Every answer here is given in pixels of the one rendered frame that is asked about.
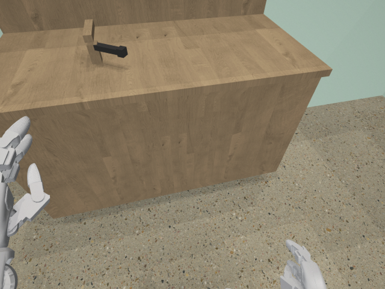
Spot counter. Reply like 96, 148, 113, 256
0, 0, 333, 219

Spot right robot hand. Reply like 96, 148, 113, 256
280, 240, 327, 289

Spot robot left forearm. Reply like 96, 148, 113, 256
0, 247, 18, 289

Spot left robot hand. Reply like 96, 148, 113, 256
0, 116, 50, 248

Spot tap lever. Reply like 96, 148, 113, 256
93, 42, 128, 58

